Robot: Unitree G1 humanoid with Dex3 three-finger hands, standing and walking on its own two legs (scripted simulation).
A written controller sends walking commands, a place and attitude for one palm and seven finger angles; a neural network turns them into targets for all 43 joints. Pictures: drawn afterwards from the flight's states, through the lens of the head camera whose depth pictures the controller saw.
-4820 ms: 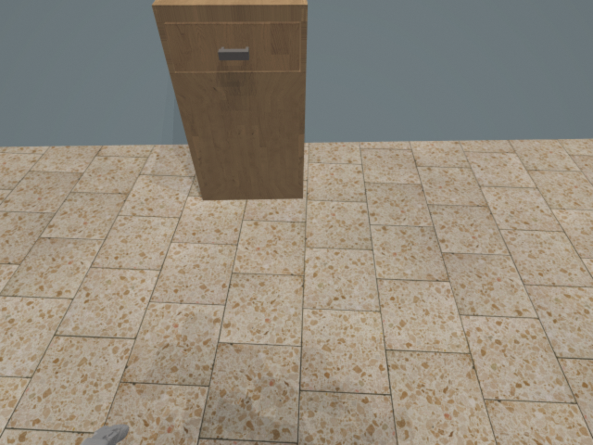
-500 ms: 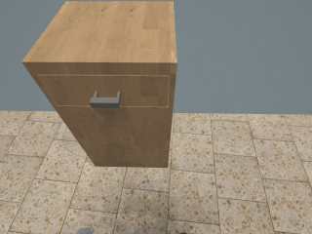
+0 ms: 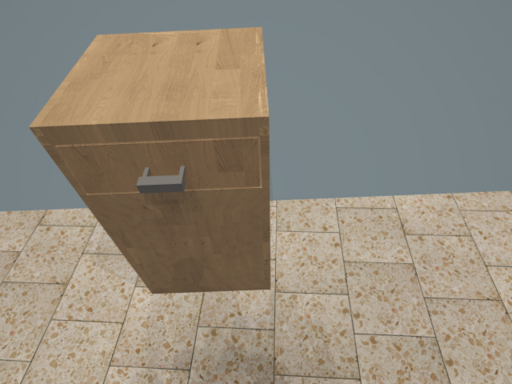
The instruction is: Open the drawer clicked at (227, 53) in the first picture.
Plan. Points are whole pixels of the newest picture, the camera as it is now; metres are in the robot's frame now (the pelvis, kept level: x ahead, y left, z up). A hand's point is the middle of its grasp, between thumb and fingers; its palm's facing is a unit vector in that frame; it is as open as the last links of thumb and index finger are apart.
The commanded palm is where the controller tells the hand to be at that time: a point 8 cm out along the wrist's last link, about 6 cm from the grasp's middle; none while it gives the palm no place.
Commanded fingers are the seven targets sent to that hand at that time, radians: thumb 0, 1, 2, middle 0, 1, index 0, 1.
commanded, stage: come to a stop and stand still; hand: left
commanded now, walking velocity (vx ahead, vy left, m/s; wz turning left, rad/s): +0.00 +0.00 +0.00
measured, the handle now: (163, 177) +0.55 +0.24 -0.04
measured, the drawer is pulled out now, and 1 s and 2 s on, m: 0.00 0.00 0.00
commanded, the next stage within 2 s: look again from close up in 0.32 s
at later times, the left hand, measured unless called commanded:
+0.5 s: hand out of the picture -0.03 +0.15 -0.17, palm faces +0.04 -0.98 -0.19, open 7.3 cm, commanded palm none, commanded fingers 0.00 0.90 0.90 -0.20 -0.30 -0.20 -0.30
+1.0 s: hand out of the picture -0.02 +0.22 -0.18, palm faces -0.01 -0.98 -0.18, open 7.4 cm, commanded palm none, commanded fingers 0.00 0.90 0.90 -0.20 -0.30 -0.20 -0.30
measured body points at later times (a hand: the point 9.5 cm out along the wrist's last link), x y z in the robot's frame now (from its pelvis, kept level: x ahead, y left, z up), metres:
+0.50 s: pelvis -0.01 -0.01 +0.00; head +0.01 -0.02 +0.45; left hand -0.03 +0.20 -0.15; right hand -0.01 -0.23 -0.16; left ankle -0.05 +0.14 -0.72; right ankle -0.03 -0.08 -0.74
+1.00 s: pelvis -0.02 +0.05 +0.00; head +0.00 +0.05 +0.45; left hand -0.02 +0.27 -0.16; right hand -0.05 -0.16 -0.16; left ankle -0.03 +0.12 -0.74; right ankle -0.03 -0.08 -0.74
